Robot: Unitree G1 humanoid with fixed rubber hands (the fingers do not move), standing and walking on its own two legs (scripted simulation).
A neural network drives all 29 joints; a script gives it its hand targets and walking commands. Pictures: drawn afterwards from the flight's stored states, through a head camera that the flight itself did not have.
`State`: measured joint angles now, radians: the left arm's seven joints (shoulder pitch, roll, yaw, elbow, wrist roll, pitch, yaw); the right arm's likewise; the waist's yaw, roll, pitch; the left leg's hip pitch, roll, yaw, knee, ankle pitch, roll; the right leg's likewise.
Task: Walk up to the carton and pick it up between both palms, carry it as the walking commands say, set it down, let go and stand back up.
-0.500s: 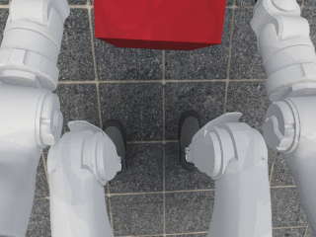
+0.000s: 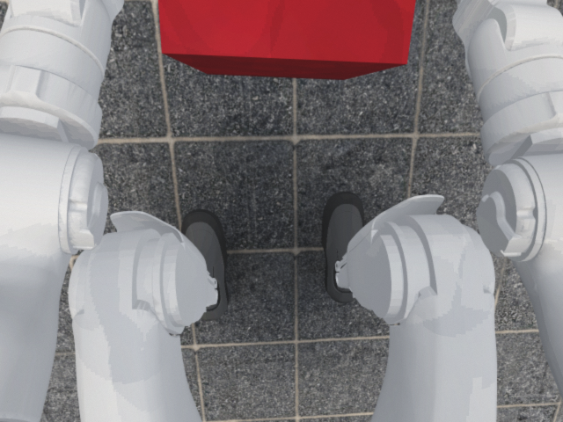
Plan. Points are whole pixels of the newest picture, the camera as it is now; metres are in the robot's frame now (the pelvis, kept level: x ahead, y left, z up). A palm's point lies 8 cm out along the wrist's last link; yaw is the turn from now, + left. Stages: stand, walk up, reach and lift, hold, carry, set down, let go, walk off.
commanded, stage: reach and lift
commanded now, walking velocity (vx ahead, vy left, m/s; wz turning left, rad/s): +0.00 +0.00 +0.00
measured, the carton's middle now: out of the picture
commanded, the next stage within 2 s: none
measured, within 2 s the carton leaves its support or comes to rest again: leaves its support in 1.18 s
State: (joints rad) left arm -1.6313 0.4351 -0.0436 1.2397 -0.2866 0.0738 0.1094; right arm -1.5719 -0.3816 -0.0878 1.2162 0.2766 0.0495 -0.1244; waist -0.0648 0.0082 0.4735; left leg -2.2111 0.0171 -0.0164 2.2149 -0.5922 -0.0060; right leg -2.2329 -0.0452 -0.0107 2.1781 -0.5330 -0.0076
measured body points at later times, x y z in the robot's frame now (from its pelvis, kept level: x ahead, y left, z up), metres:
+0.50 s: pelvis +0.00 +0.00 +0.01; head +0.39 -0.01 +0.22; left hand +0.59 +0.12 -0.18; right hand +0.56 -0.18 -0.18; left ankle +0.11 +0.12 -0.34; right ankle +0.13 -0.12 -0.34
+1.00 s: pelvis +0.00 +0.00 -0.01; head +0.38 +0.00 +0.22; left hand +0.60 +0.12 -0.18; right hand +0.57 -0.19 -0.18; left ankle +0.11 +0.12 -0.34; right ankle +0.13 -0.13 -0.34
